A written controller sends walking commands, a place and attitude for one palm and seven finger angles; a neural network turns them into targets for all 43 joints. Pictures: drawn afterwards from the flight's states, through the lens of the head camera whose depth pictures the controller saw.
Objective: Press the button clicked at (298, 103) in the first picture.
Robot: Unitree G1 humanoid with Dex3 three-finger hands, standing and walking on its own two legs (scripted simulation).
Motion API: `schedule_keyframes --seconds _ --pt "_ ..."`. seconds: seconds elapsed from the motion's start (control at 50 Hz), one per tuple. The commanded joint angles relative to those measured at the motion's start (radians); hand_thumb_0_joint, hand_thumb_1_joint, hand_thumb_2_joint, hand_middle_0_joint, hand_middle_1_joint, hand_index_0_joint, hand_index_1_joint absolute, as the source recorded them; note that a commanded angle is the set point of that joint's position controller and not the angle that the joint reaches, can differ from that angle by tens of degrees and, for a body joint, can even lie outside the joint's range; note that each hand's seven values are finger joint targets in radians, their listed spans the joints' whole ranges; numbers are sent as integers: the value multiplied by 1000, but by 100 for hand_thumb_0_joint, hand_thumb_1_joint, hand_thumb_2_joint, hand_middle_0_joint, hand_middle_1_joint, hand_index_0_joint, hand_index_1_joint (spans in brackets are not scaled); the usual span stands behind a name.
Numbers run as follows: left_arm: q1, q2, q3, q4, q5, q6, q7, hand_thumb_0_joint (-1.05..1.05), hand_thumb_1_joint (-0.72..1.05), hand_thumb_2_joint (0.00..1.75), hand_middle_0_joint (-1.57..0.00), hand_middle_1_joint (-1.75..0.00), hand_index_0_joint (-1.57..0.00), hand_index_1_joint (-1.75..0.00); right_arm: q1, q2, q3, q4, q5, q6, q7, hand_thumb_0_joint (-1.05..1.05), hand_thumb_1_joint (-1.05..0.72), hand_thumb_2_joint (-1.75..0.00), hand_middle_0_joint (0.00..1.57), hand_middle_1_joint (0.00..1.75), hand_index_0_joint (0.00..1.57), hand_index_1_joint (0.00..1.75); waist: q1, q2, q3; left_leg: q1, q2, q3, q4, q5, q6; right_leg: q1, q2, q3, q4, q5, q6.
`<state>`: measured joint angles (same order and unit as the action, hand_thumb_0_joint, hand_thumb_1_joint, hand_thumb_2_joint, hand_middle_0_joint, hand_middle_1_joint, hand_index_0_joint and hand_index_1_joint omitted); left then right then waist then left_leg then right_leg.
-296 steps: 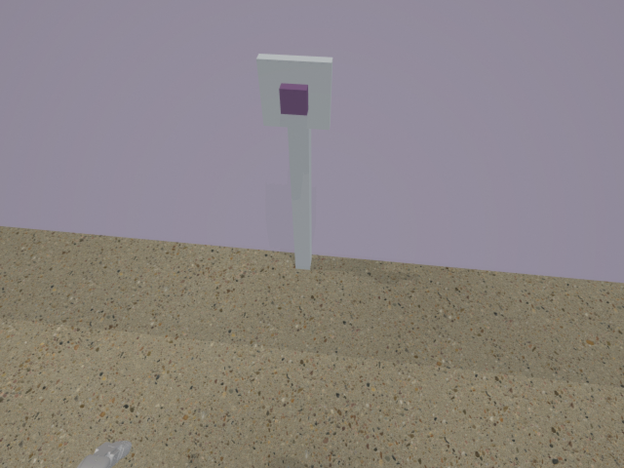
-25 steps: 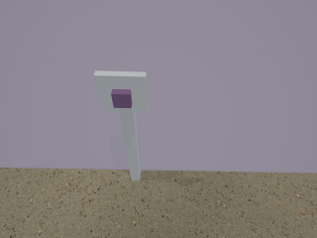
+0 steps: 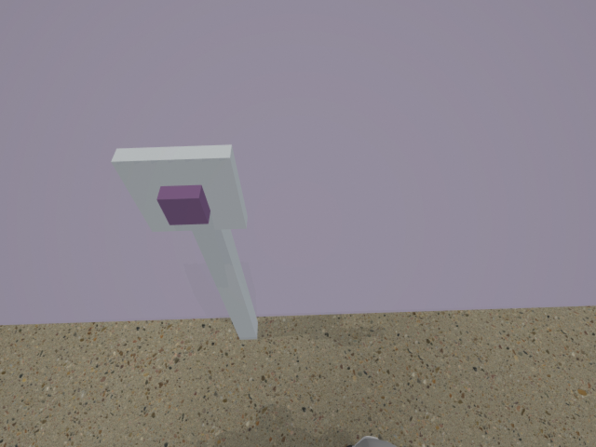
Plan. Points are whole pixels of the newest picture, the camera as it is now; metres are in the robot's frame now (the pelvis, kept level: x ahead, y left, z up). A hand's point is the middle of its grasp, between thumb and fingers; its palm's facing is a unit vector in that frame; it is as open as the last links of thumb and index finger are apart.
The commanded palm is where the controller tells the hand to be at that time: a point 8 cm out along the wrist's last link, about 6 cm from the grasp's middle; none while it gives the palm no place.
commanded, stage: come to a stop and stand still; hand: left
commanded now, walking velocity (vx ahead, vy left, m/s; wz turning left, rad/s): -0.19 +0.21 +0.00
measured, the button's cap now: (185, 204) +0.48 +0.21 +0.01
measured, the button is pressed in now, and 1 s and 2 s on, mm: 0 0 0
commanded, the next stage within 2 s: look again from close up in 1.60 s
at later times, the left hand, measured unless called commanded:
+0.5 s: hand out of the picture -0.02 +0.21 -0.17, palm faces +0.11 -0.98 -0.16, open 7.3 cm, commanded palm none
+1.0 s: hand out of the picture -0.08 +0.14 -0.16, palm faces +0.05 -0.99 -0.15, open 7.3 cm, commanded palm none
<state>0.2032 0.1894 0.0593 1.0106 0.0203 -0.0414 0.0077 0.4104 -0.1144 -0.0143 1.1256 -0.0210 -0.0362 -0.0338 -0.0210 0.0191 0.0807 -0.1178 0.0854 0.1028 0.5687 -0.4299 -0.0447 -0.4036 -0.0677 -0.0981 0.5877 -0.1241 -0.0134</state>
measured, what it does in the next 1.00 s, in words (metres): steps on the spot: left foot, then right foot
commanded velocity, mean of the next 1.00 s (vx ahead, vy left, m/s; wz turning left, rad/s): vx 0.02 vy -0.01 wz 0.00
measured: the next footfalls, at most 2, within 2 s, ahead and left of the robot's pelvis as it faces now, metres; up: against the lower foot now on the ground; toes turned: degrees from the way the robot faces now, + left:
left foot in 0.36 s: +0.00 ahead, +0.11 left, +0.00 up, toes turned +6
right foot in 0.84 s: -0.06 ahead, -0.10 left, +0.00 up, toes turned -2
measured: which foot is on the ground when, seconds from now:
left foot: down 0.00-0.00, up 0.02-0.34, down 0.36-1.00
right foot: down 0.00-0.38, up 0.40-0.82, down 0.84-1.00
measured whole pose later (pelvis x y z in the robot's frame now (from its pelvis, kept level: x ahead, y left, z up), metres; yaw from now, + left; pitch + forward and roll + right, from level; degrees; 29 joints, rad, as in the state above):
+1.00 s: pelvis -0.06 +0.00 +0.02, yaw +1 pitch -1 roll +0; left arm 0.34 0.09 0.00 1.14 0.01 -0.01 0.04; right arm 0.40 -0.09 0.00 1.18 -0.02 0.00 -0.03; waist -0.02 0.01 -0.01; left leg -0.24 0.02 0.09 0.46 -0.20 0.01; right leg -0.14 0.01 -0.05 0.46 -0.30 -0.04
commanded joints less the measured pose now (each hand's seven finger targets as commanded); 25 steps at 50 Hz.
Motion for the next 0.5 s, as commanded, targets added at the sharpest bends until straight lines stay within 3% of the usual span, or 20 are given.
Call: schedule_keyframes --seconds 0.0,0.02,0.04,0.06,0.1,0.16,0.24,0.26,0.3,0.32,0.34,0.36,0.38,0.4,0.42,0.44,0.46,0.48 --pt "206 165 14 10 -1 -1 23 0 90 90 -20 -30 -20 -30 106 -76 -35 -57 28 22 -11 0 -90 -90 20 30 20 30 39 -228 -218 -225 -58 -101 395 -228 41 378 -355 260 -123 916 -198" --pt "158 145 13 0 1 3 28 0 90 90 -20 -30 -20 -30 64 -51 -30 -53 26 38 -9 0 -90 -90 20 30 20 30 45 -309 -186 -250 -48 -92 460 -218 35 311 -335 270 -142 842 -201" --pt "117 126 7 -13 2 8 32 0 90 90 -20 -30 -20 -30 42 -64 -31 -54 23 49 -8 0 -90 -90 20 30 20 30 39 -319 -152 -275 -43 -99 506 -191 29 264 -316 263 -159 750 -198" --pt "75 109 5 -25 3 17 39 0 90 90 -20 -30 -20 -30 23 -67 -35 -52 20 56 -5 0 -90 -90 20 30 20 30 31 -269 -122 -281 -39 -97 501 -152 23 234 -299 216 -175 675 -190" --pt "58 122 13 -49 6 26 39 0 90 90 -20 -30 -20 -30 1 -64 -34 -61 16 68 7 0 -90 -90 20 30 20 30 27 -209 -131 -271 -61 -77 483 -93 15 182 -274 183 -203 535 -169" --pt "35 148 26 -66 9 39 40 0 90 90 -20 -30 -20 -30 -36 -70 -41 -83 10 80 19 0 -90 -90 20 30 20 30 36 -175 -124 -255 -72 -57 437 -33 6 124 -272 197 -262 265 -176" --pt "4 163 38 -92 19 54 38 0 90 90 -20 -30 -20 -30 -51 -76 -43 -120 4 74 28 0 -90 -90 20 30 20 30 36 -171 -111 -206 -70 -51 281 -18 27 56 -263 233 -323 -145 -168" --pt "-8 164 37 -98 20 57 39 0 90 90 -20 -30 -20 -30 -34 -71 -42 -121 7 70 29 0 -90 -90 20 30 20 30 22 -170 -104 -159 -66 -46 198 1 31 22 -252 229 -324 -220 -157" --pt "-38 152 31 -106 12 70 36 0 90 90 -20 -30 -20 -30 71 -63 -38 -98 6 61 29 0 -90 -90 20 30 20 30 -34 -144 -109 33 -92 -8 -35 114 47 -109 -184 178 -285 -383 -85" --pt "-29 107 19 -106 4 76 32 0 90 90 -20 -30 -20 -30 99 -92 -38 -93 1 55 24 0 -90 -90 20 30 20 30 -43 -31 -95 65 -48 -72 -165 66 56 -156 -113 127 -166 -428 -43" --pt "-2 31 5 -114 -8 82 26 0 90 90 -20 -30 -20 -30 66 -160 -51 -116 -13 46 18 0 -90 -90 20 30 20 30 -34 264 -50 -55 149 -369 -361 -181 116 -202 10 38 60 -422 9" --pt "-2 25 -2 -124 -4 84 24 0 90 90 -20 -30 -20 -30 -26 -203 -54 -171 -15 47 11 0 -90 -90 20 30 20 30 -12 313 42 -271 258 -492 -481 -272 179 -153 52 61 206 -373 17" --pt "6 30 3 -113 -1 83 16 0 90 90 -20 -30 -20 -30 -119 -204 -45 -196 -21 45 9 0 -90 -90 20 30 20 30 22 246 56 -406 261 -484 -516 -329 223 -72 28 121 297 -302 2" --pt "37 26 7 -72 15 84 11 0 90 90 -20 -30 -20 -30 -168 -163 -36 -188 -20 36 4 0 -90 -90 20 30 20 30 53 195 53 -401 189 -416 -491 -248 188 -54 48 140 380 -232 3" --pt "91 17 5 -48 15 81 4 0 90 90 -20 -30 -20 -30 -184 -152 -29 -193 -15 28 1 0 -90 -90 20 30 20 30 72 135 38 -364 165 -349 -455 -184 173 -62 57 138 438 -195 6" --pt "120 6 0 -32 16 76 0 0 90 90 -20 -30 -20 -30 -162 -153 -25 -192 -10 20 2 0 -90 -90 20 30 20 30 65 79 36 -320 144 -305 -443 -136 166 -85 64 125 472 -168 8" --pt "134 7 -2 -19 16 68 -3 0 90 90 -20 -30 -20 -30 -139 -142 -24 -180 -6 11 -1 0 -90 -90 20 30 20 30 62 53 20 -251 135 -279 -432 -60 166 -119 61 123 478 -148 11" --pt "132 2 -5 -9 15 64 -2 0 90 90 -20 -30 -20 -30 -101 -138 -24 -166 -3 6 -3 0 -90 -90 20 30 20 30 44 31 14 -195 133 -266 -424 -21 167 -136 58 116 482 -143 16"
